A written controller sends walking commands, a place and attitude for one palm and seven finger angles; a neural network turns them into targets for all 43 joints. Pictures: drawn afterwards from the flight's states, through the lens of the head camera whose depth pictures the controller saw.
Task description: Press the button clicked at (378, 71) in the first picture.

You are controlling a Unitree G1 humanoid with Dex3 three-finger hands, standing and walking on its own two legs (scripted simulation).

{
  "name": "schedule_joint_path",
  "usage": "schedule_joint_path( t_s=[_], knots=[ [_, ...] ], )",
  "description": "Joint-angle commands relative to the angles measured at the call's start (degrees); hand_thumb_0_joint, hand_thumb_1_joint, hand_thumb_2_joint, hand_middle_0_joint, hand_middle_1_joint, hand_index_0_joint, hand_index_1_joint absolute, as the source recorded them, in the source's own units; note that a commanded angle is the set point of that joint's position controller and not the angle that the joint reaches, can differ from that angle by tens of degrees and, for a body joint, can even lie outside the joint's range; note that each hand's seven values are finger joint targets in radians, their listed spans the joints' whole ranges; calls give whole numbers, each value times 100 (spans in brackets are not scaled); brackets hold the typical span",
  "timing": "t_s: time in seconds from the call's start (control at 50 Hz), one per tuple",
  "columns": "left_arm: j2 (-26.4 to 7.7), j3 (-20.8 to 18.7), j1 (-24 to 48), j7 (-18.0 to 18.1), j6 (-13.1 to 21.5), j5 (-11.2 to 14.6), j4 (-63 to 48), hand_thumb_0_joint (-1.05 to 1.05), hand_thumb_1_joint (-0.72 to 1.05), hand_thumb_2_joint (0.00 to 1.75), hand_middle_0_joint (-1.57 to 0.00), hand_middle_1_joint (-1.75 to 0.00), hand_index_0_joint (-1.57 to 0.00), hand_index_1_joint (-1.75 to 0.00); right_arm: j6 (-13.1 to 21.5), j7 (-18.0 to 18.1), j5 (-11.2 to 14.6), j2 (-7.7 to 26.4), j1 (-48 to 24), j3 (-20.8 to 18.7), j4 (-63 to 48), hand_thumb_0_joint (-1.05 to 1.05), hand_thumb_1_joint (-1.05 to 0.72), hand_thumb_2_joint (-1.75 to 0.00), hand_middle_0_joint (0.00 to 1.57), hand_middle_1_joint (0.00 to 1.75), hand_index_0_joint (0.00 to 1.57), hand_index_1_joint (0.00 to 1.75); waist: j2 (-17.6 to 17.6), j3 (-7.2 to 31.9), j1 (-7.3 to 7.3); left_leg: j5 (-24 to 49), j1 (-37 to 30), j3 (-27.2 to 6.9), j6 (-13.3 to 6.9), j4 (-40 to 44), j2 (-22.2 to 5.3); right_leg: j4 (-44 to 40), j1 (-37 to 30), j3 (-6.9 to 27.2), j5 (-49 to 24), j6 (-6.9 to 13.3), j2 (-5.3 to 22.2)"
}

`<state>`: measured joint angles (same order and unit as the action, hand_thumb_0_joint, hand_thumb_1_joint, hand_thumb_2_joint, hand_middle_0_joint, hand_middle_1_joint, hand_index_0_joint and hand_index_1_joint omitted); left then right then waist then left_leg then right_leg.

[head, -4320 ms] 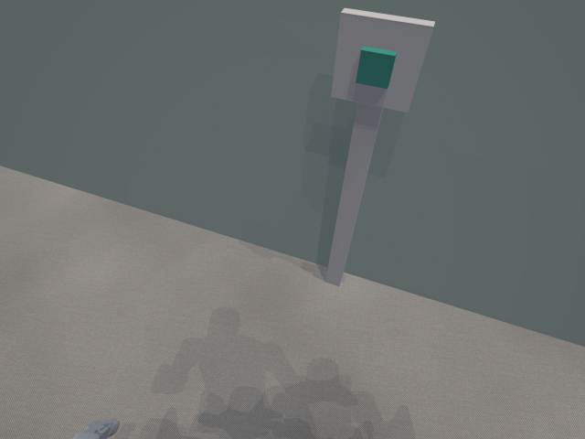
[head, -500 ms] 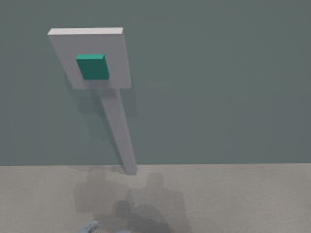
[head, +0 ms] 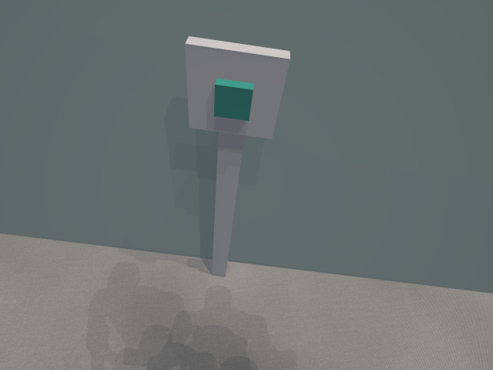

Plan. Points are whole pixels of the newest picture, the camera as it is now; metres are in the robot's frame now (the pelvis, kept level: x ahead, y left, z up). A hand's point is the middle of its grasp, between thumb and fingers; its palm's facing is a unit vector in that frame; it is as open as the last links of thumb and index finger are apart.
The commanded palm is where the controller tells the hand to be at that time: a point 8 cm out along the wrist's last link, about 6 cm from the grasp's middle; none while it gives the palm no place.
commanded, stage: come to a stop and stand still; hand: left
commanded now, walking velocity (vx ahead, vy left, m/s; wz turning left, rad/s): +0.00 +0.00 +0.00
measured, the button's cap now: (233, 99) +0.56 +0.10 +0.14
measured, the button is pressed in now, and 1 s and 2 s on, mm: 0 0 0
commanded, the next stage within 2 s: look again from close up in 0.72 s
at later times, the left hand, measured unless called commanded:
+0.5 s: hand out of the picture -0.03 +0.16 -0.17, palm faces -0.02 -0.98 -0.19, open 7.3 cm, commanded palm none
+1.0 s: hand out of the picture -0.05 +0.15 -0.18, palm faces +0.01 -0.99 -0.17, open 7.4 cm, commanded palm none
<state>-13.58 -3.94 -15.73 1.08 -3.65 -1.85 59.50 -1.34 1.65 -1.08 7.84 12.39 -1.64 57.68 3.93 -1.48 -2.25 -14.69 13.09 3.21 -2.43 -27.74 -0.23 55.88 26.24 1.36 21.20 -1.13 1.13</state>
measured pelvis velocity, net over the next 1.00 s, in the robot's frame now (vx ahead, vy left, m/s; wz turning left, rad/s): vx -0.03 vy -0.01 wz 0.00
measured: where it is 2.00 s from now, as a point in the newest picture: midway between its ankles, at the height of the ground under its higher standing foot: outside the picture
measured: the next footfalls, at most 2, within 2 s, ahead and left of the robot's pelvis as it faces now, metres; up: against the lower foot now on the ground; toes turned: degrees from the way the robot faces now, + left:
right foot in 0.22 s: -0.03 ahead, -0.11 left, +0.00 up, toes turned -3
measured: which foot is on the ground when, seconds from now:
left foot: down 0.00-1.00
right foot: up 0.00-0.20, down 0.22-1.00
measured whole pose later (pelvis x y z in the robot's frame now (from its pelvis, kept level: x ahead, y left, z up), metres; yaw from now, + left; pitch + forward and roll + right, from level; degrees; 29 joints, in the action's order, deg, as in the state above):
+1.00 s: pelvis -0.03 -0.01 -0.01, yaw +0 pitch +0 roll -1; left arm -5.9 1.2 -20.8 2.5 1.8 -1.2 63.7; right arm 0.7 1.0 -1.3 7.9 18.7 -0.2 62.3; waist -2.0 0.0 1.0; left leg -14.5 18.1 3.4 -2.1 -32.0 -0.4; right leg 28.8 9.8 -3.8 19.6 1.7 -1.2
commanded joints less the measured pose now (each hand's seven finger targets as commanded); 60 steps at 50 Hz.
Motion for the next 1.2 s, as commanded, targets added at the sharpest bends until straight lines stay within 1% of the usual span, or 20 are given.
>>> schedule_joint_path(
  t_s=[0.0, 0.08, 0.12, 0.16, 0.18, 0.2, 0.22, 0.24, 0.26, 0.28, 0.42, 0.6, 0.78, 0.8, 0.82, 0.84, 0.92, 0.98, 1.04, 1.18],
  knots=[
    [-151, 28, -287, 35, 171, 48, -70, 0, 90, 90, -20, -30, -20, -30, 208, 118, 41, 852, 139, -116, -167, 0, -90, -90, 20, 30, 20, 30, -1051, 236, 140, 1346, -622, -972, -407, 1341, -1171, -24, 94, 81, -39, -128, 94],
    [42, 167, -100, 51, 222, 79, -9, 0, 90, 90, -20, -30, -20, -30, 230, 147, 28, 832, 578, -120, 153, 0, -90, -90, 20, 30, 20, 30, -1190, 374, 353, 2497, -1319, -1239, -666, 1177, -1387, -1581, -399, -119, 516, -115, 194],
    [119, 199, -267, 79, 232, 98, 119, 0, 90, 90, -20, -30, -20, -30, 223, 126, 29, 861, 648, -129, 280, 0, -90, -90, 20, 30, 20, 30, -1112, 341, 305, 2517, -1161, -1244, -650, 1133, -1375, -2321, -852, -190, 338, -61, 163],
    [111, 229, -616, 111, 284, 100, 350, 0, 90, 90, -20, -30, -20, -30, 227, 102, 75, 795, 602, -111, 373, 0, -90, -90, 20, 30, 20, 30, -816, 369, 153, 2206, -763, -1133, -436, 920, -1157, -3456, -1612, -207, -677, -11, 191],
    [53, 241, -717, 135, 335, 102, 444, 0, 90, 90, -20, -30, -20, -30, 240, 87, 107, 672, 635, -78, 409, 0, -90, -90, 20, 30, 20, 30, -558, 317, 151, 1725, -336, -941, -206, 806, -961, -3819, -2069, 32, -1263, 58, 383],
    [-3, 265, -672, 152, 378, 100, 478, 0, 90, 90, -20, -30, -20, -30, 237, 72, 139, 529, 580, -41, 419, 0, -90, -90, 20, 30, 20, 30, -211, 129, 225, 1250, -156, -679, 15, 792, -719, -3801, -2004, 366, -1560, 211, 675],
    [-34, 292, -573, 157, 405, 116, 468, 0, 90, 90, -20, -30, -20, -30, 243, 52, 133, 456, 601, -4, 455, 0, -90, -90, 20, 30, 20, 30, -136, -4, 275, 962, -172, -583, 105, 871, -579, -3784, -1802, 457, -1669, 326, 860],
    [-32, 316, -515, 153, 404, 131, 468, 0, 90, 90, -20, -30, -20, -30, 247, 27, 111, 454, 656, 13, 512, 0, -90, -90, 20, 30, 20, 30, -277, -94, 304, 898, -333, -597, 141, 998, -527, -3698, -1588, 346, -1506, 358, 846],
    [33, 305, -468, 154, 432, 122, 499, 0, 90, 90, -20, -30, -20, -30, 212, 26, 79, 442, 691, 14, 584, 0, -90, -90, 20, 30, 20, 30, 183, -97, 304, 1053, -367, -572, 126, 885, -532, -3678, -1543, 329, -1517, 341, 670],
    [101, 336, -483, 161, 445, 133, 510, 0, 90, 90, -20, -30, -20, -30, 209, 30, 70, 487, 698, 11, 648, 0, -90, -90, 20, 30, 20, 30, 352, -197, 291, 1043, -468, -512, 106, 871, -557, -3742, -1424, 331, -1466, 326, 666],
    [173, 346, -549, 171, 383, 145, 491, 0, 90, 90, -20, -30, -20, -30, 155, 22, 59, 400, 890, 66, 867, 0, -90, -90, 20, 30, 20, 30, -275, -763, 253, 24, -150, -571, 94, 1195, -559, -3890, -1058, 281, -359, 292, 511],
    [245, 331, -721, 154, 405, 144, 468, 0, 90, 90, -20, -30, -20, -30, 123, 33, 40, 274, 1075, 46, 895, 0, -90, -90, 20, 30, 20, 30, -342, -587, 289, -76, -159, -530, 107, 985, -507, -4018, -878, 398, 81, 333, 495],
    [382, 371, -892, 165, 471, 152, 592, 0, 90, 90, -20, -30, -20, -30, 210, 73, 70, 251, 1063, 76, 902, 0, -90, -90, 20, 30, 20, 30, -458, -308, 280, 593, -383, -521, 83, 914, -608, -3870, -1166, 331, -855, 334, 467],
    [149, 432, -1076, 325, 648, 3, 594, 0, 90, 90, -20, -30, -20, -30, 309, -49, 70, 499, 383, 136, 421, 0, -90, -90, 20, 30, 20, 30, -392, -727, 48, 681, 341, -428, 236, -235, -563, -3922, -1010, 476, -1788, 306, 627],
    [-28, 384, -819, 279, 670, 60, 295, 0, 90, 90, -20, -30, -20, -30, 225, -94, 37, 286, 707, 103, 264, 0, -90, -90, 20, 30, 20, 30, -363, -455, 430, -225, 159, -422, 217, -256, -379, -4189, -656, 727, 119, 497, 861],
    [7, 365, -600, 242, 656, 54, 182, 0, 90, 90, -20, -30, -20, -30, 200, -107, -4, 288, 880, 80, 346, 0, -90, -90, 20, 30, 20, 30, -540, -556, 526, -266, 177, -388, 190, -217, -323, -4092, -443, 679, 759, 593, 752],
    [181, 380, -695, 200, 698, 107, 144, 0, 90, 90, -20, -30, -20, -30, 284, -79, -13, 313, 1082, 126, 248, 0, -90, -90, 20, 30, 20, 30, -598, -4, 442, 346, 127, -553, 34, 23, -432, -3444, -941, 347, -154, 603, 450],
    [257, 395, -807, 194, 662, 98, 158, 0, 90, 90, -20, -30, -20, -30, 355, -41, 12, 411, 956, 149, 215, 0, -90, -90, 20, 30, 20, 30, -375, -28, 285, 943, 228, -673, -89, 159, -564, -3129, -1250, 129, -904, 497, 331],
    [220, 407, -821, 199, 628, 106, 162, 0, 90, 90, -20, -30, -20, -30, 365, -15, 26, 491, 883, 152, 246, 0, -90, -90, 20, 30, 20, 30, -81, -177, 245, 1167, 167, -626, -95, 215, -562, -3128, -1292, 109, -1235, 432, 365],
    [12, 352, -758, 204, 557, 99, 78, 0, 90, 90, -20, -30, -20, -30, 364, 16, 17, 601, 721, 172, 317, 0, -90, -90, 20, 30, 20, 30, -371, -156, 195, 1642, -51, -565, -106, 260, -592, -3087, -1427, 85, -1547, 380, 391]
  ],
)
